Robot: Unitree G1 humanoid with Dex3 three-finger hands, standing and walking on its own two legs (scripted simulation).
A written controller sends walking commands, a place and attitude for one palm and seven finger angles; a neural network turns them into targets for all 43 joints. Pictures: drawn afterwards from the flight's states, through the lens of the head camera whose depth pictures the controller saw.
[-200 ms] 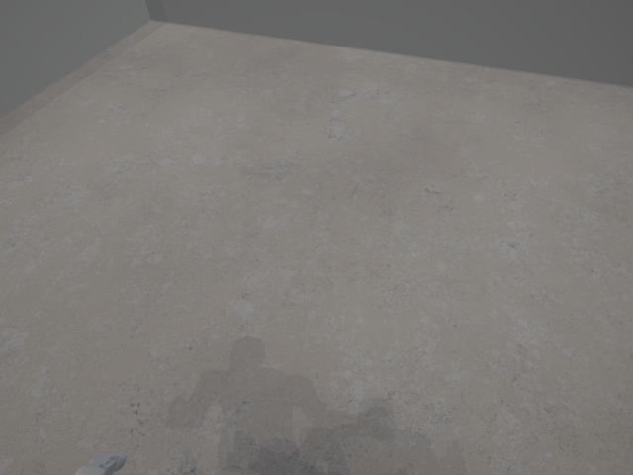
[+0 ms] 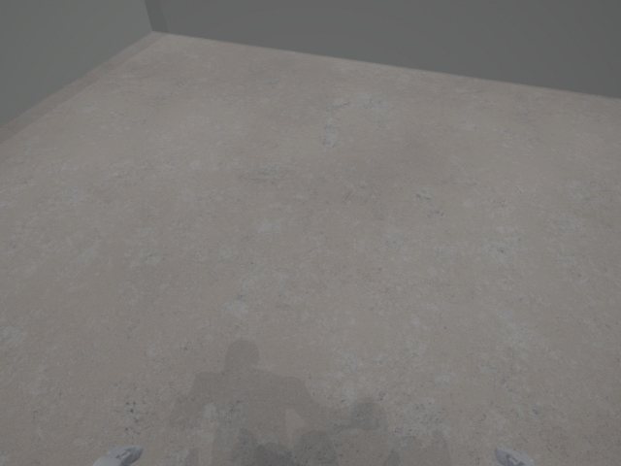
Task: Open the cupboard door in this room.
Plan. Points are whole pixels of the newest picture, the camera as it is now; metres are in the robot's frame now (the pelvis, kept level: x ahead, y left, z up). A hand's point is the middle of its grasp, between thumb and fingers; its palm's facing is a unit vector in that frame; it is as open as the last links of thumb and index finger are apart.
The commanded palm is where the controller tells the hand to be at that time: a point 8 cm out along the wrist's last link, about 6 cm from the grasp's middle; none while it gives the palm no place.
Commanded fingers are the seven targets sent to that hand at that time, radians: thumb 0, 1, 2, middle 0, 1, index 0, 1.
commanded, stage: stand and wait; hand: left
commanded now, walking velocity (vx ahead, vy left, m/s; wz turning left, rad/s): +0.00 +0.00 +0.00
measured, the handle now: out of the picture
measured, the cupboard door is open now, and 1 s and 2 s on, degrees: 0 0 0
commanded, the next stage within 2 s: turn or walk to find it in 0.70 s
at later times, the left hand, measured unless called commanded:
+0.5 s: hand out of the picture +0.05 +0.24 -0.15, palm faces -0.02 -0.94 -0.34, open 7.4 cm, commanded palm none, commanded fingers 0.00 0.90 0.90 -0.20 -0.30 -0.20 -0.30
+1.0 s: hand out of the picture +0.02 +0.21 -0.17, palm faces +0.05 -0.96 -0.28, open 7.4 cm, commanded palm none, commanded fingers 0.00 0.90 0.90 -0.20 -0.30 -0.20 -0.30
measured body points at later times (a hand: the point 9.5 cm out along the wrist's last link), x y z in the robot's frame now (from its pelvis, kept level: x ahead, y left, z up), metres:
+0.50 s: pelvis -0.02 -0.01 +0.01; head -0.02 -0.01 +0.46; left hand +0.05 +0.29 -0.13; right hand +0.05 -0.32 -0.13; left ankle -0.02 +0.10 -0.74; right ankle -0.02 -0.14 -0.74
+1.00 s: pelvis -0.04 -0.01 +0.00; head -0.02 -0.01 +0.44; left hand +0.02 +0.26 -0.15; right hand +0.04 -0.28 -0.15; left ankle -0.02 +0.10 -0.74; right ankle -0.02 -0.14 -0.74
